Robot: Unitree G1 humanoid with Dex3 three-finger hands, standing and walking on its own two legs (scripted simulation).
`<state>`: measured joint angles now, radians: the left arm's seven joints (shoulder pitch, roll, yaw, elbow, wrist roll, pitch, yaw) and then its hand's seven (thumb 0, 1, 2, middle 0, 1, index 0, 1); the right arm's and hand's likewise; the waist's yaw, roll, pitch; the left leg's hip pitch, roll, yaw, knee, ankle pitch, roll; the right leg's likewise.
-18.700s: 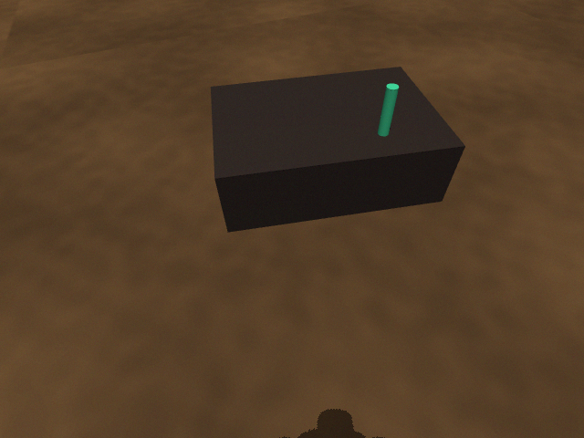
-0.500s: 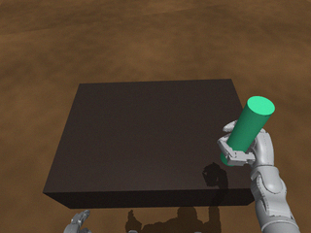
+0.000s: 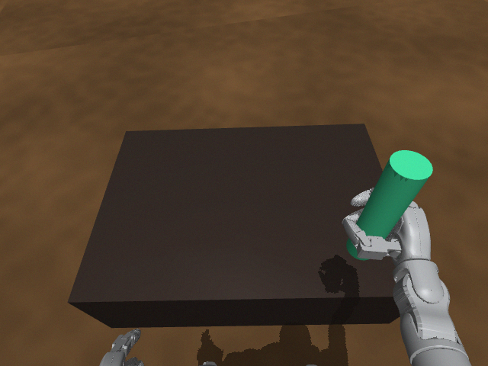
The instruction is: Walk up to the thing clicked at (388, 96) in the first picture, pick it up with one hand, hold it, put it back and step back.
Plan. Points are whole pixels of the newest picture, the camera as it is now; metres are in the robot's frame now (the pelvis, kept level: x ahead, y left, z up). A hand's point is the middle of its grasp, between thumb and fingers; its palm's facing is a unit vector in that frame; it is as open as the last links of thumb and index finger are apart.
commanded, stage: hold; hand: right
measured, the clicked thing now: (380, 213) +0.33 -0.17 +0.08
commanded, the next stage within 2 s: crouch in 0.52 s
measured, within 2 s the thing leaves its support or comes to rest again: neither
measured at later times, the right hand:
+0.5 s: hand (365, 230) +0.32 -0.16 +0.05, palm faces +0.05 +1.00 +0.00, open 6.5 cm
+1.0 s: hand (350, 233) +0.35 -0.16 -0.02, palm faces +0.04 +1.00 +0.02, open 6.5 cm
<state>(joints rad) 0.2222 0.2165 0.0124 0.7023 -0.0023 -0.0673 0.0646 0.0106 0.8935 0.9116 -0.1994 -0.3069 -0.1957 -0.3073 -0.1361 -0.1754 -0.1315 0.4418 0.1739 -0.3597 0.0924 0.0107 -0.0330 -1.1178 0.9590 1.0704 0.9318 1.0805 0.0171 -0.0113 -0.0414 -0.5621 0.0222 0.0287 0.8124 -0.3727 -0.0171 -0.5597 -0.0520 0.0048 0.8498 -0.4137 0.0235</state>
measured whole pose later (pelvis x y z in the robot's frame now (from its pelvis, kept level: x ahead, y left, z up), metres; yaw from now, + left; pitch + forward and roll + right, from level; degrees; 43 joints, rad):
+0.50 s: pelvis +0.00 +0.00 +0.00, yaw +0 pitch +7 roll +1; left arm 0.22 0.22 0.01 0.70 0.00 -0.06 0.06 0.01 0.90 0.91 -0.20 -0.31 -0.20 -0.30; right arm -0.12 -0.18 -0.13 0.43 0.18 -0.37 0.10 0.01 -0.03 -1.12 0.96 1.07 0.93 1.08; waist 0.01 -0.01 -0.04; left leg -0.57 0.02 0.03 0.82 -0.37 -0.01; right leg -0.56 -0.05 0.01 0.85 -0.41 0.03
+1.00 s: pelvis -0.02 +0.00 -0.04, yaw +0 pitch +15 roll +1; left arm 0.20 0.23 0.02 0.69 0.03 -0.10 0.04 0.01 0.90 0.91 -0.20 -0.31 -0.21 -0.31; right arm -0.35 -0.21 -0.20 0.73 0.16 -0.51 0.15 0.01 -0.03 -1.12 0.96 1.06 0.93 1.08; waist 0.04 0.01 -0.09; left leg -0.89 0.03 0.02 1.06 -0.44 -0.01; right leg -0.88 -0.05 0.01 1.09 -0.48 0.03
